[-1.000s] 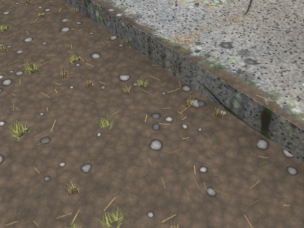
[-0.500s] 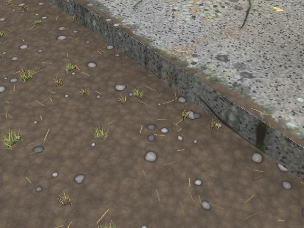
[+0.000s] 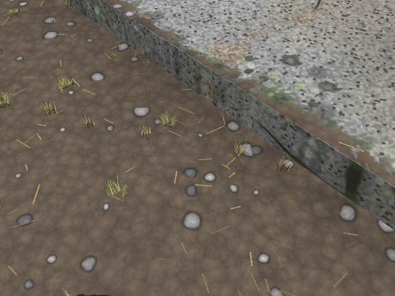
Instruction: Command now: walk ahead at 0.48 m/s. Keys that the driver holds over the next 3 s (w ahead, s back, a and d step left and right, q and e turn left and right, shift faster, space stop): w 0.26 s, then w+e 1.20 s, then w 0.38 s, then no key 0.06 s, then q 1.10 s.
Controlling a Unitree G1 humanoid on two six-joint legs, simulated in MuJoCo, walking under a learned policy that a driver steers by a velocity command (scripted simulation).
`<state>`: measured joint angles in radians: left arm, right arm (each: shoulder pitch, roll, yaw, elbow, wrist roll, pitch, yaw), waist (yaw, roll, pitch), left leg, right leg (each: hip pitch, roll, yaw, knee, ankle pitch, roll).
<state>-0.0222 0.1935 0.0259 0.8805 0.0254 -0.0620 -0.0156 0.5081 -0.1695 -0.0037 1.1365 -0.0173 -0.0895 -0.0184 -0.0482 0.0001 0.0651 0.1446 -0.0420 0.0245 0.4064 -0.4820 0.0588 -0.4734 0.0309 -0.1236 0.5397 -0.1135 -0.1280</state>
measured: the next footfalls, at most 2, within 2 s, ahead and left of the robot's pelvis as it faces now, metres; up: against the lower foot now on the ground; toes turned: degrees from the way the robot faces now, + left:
left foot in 0.54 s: +0.49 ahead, +0.10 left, +0.00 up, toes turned -5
right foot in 1.06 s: +0.68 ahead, -0.17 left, +0.00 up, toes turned -30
